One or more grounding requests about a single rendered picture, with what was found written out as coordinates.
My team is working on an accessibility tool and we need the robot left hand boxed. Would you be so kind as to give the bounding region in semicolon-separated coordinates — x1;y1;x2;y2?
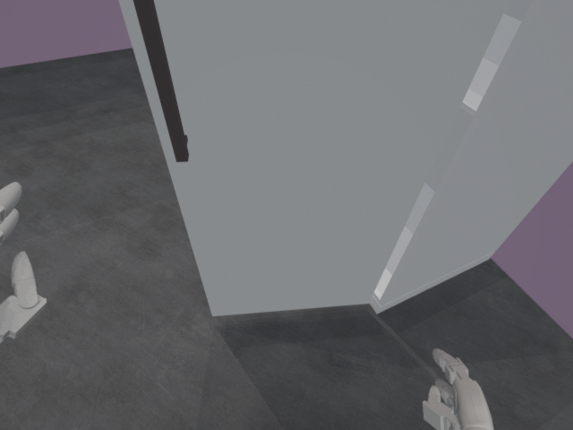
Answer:
0;182;47;344

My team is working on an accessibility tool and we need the robot right hand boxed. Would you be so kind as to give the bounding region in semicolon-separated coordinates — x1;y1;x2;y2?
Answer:
423;348;494;430

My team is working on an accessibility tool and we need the fridge door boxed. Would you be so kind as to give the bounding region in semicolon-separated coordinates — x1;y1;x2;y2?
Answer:
118;0;509;316

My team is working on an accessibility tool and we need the handle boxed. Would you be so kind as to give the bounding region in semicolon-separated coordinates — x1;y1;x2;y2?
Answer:
133;0;189;162

